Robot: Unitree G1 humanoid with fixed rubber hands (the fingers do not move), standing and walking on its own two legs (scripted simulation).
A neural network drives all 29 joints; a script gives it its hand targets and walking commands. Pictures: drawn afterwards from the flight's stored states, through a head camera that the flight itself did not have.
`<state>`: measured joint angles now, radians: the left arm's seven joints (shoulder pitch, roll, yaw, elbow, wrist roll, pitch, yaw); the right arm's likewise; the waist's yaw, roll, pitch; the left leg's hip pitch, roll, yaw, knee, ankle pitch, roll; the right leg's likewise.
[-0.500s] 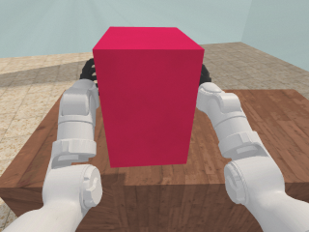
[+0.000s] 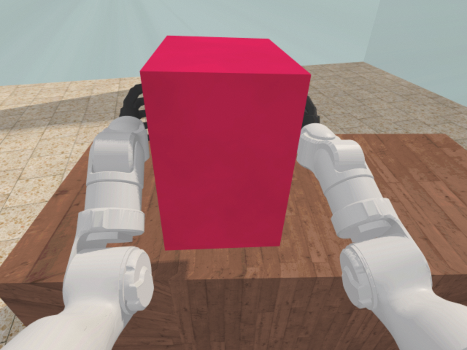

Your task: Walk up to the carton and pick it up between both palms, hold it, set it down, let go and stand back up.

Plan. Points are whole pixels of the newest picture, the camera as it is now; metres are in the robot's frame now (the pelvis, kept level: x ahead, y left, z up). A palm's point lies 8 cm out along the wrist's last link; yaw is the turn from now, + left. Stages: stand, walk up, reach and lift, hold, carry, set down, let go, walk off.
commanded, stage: hold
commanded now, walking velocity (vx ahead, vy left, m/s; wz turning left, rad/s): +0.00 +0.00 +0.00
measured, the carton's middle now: (220, 136) +0.41 +0.00 +0.23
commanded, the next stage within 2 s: none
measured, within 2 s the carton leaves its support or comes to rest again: neither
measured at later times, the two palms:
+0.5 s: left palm (133, 130) +0.37 +0.14 +0.27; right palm (309, 137) +0.37 -0.14 +0.25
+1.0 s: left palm (130, 129) +0.37 +0.15 +0.27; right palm (306, 132) +0.37 -0.14 +0.25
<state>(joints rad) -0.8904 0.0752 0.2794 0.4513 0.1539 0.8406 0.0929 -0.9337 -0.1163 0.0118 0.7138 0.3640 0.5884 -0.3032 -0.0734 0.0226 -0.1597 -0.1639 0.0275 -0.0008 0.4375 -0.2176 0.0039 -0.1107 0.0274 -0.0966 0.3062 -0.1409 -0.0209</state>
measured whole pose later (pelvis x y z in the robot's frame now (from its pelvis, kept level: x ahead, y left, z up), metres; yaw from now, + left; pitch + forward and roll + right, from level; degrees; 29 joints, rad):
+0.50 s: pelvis +0.00 +0.00 +0.00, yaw +0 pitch -4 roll -2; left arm -0.86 0.06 0.28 0.42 0.16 0.85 0.10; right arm -0.90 -0.12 0.02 0.70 0.37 0.59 -0.30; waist -0.07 0.02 -0.16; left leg -0.14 0.03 0.00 0.43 -0.22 0.00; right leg -0.09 0.03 -0.09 0.31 -0.15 -0.02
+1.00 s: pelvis +0.00 +0.00 +0.00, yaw +1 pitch -4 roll -2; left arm -0.89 0.07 0.29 0.46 0.17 0.84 0.08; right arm -0.93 -0.11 0.01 0.72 0.36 0.60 -0.31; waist -0.07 0.02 -0.16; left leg -0.14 0.03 -0.01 0.43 -0.22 0.00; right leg -0.08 0.03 -0.10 0.30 -0.14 -0.02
